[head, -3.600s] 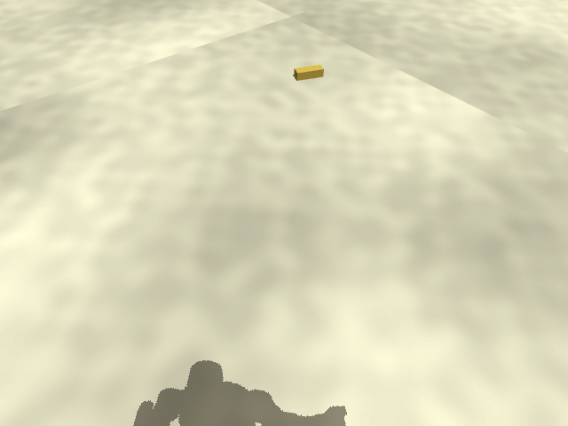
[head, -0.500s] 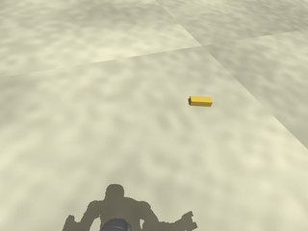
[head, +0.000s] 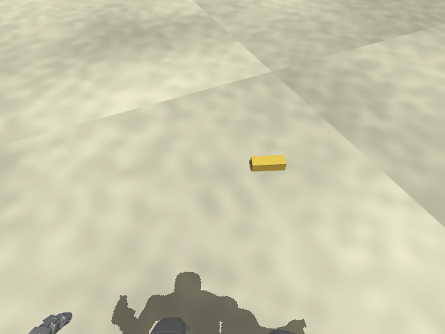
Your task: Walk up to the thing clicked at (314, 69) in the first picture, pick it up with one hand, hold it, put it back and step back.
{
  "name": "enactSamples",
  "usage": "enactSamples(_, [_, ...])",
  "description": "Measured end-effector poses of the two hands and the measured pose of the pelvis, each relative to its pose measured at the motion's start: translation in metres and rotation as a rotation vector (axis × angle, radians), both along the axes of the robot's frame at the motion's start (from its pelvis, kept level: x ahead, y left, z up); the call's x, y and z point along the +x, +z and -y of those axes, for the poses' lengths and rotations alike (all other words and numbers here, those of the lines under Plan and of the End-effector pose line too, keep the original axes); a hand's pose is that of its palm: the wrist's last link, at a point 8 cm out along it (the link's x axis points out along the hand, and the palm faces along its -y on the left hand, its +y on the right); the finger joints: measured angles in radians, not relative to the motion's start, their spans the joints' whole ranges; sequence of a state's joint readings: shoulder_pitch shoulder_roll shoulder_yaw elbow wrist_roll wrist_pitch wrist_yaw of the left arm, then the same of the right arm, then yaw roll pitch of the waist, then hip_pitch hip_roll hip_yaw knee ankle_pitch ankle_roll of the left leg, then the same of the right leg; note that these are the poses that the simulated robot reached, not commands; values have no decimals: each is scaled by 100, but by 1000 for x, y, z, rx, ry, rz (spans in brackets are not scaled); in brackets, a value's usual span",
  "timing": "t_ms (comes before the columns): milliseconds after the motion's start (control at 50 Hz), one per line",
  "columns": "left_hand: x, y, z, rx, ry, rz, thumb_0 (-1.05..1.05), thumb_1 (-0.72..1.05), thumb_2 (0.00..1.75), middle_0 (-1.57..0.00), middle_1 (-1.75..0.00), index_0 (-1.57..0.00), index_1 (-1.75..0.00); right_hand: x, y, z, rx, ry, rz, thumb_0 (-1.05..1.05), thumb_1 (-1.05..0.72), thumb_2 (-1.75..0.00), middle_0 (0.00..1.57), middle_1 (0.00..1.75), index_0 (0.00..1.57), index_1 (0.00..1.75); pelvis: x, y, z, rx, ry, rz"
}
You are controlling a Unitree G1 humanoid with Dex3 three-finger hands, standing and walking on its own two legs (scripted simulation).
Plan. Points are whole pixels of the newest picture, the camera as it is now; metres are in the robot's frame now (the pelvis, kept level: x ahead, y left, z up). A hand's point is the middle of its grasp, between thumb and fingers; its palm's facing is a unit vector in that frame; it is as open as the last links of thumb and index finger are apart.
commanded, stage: walk up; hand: left
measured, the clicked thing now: (267, 163) +1.09 -0.22 -0.72
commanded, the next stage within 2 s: none
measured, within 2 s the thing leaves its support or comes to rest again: neither
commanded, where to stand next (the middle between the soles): +0.61 -0.46 m, yaw +6 degrees
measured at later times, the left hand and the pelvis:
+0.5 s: hand (154, 284) +0.23 +0.16 -0.14, palm faces -0.04 -0.95 -0.30, open 7.4 cm; pelvis +0.16 -0.12 +0.01, yaw +0 degrees
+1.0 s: hand (228, 248) +0.32 +0.01 -0.15, palm faces +0.05 -0.95 -0.31, open 7.4 cm; pelvis +0.31 -0.27 +0.00, yaw +3 degrees
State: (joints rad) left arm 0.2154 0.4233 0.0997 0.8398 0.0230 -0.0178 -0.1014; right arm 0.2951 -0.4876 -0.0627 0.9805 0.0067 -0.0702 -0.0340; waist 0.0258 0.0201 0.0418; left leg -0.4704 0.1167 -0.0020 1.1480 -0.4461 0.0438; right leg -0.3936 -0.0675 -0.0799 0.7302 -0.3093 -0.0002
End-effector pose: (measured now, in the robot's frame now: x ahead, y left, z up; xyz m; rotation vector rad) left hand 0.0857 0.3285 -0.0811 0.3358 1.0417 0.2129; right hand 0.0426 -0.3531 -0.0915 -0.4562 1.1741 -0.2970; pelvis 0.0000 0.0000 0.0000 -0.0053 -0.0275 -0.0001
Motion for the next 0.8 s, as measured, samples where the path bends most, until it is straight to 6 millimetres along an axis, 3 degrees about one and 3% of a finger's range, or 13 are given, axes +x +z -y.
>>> enactSamples(80, [-3,-1,19,-15,34,-63,0,90,90,-21,-30,-21,-30,53,9,-2,42,75,39,0,-90,-90,20,30,20,30,27,10,17,-5,5,-8])
enactSamples(160, [1,-15,32,-40,65,-114,0,90,90,-21,-30,-21,-30,95,17,-3,47,126,59,0,-90,-90,21,30,20,30,56,10,29,-13,17,-8])
enactSamples(260, [31,-41,51,-70,57,-163,0,90,90,-21,-30,-21,-30,121,20,15,-4,112,103,0,-90,-90,21,30,21,30,89,-2,43,10,26,10])
enactSamples(420, [105,-33,95,-96,-3,-133,0,90,90,-21,-30,-21,-30,127,45,77,-58,37,61,0,-90,-90,21,30,21,30,132,10,88,30,6,22])
enactSamples(560, [172,-18,142,-41,-16,-99,0,91,90,-21,-30,-20,-30,145,33,159,-69,-3,-1,0,-89,-90,21,30,21,30,175,4,151,37,-1,11])
enactSamples(620, [197,-15,167,9,-9,-59,0,90,90,-21,-30,-20,-30,165,13,201,-74,-9,-24,0,-89,-90,21,30,21,30,196,-10,185,21,-1,11])
enactSamples(660, [205,-13,184,28,2,-32,0,91,90,-21,-30,-20,-30,184,2,218,-71,-22,-38,0,-90,-90,21,30,20,30,206,-13,201,15,8,13])
enactSamples(800, [205,0,238,2,63,-73,0,90,90,-21,-30,-21,-30,267,4,223,33,64,11,0,-90,-90,20,30,20,30,245,8,237,-1,24,5])
